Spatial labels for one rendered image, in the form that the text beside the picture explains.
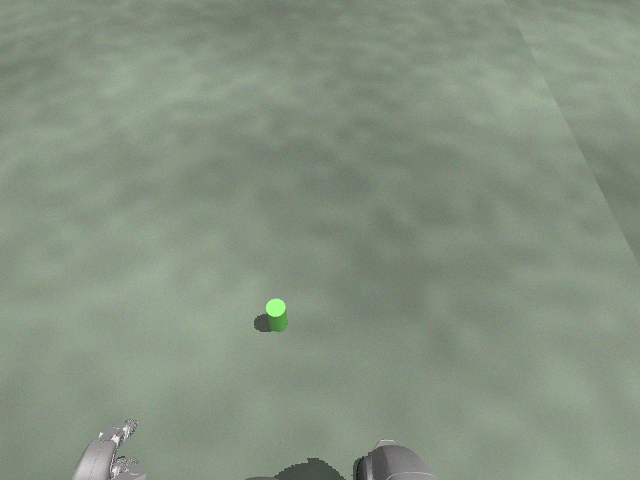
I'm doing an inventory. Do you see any can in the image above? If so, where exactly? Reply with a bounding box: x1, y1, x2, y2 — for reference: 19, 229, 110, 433
266, 299, 287, 332

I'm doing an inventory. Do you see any left robot hand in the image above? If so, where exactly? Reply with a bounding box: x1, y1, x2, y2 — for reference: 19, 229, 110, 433
70, 419, 147, 480

